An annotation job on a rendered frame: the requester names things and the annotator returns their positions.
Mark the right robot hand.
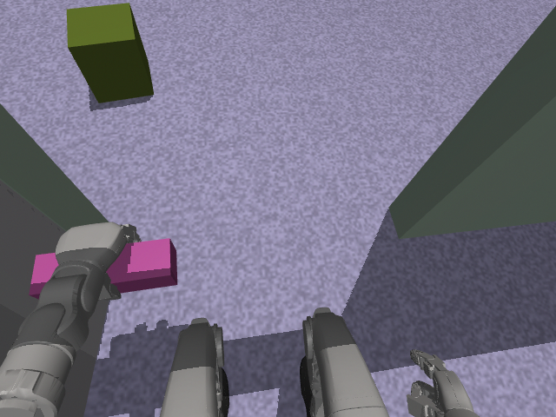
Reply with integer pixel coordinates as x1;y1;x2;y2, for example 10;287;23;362
407;349;474;417

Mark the left robot arm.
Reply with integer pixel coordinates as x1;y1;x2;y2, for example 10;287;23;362
0;261;105;417

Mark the left robot hand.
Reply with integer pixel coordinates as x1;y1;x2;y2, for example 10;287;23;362
56;222;141;301

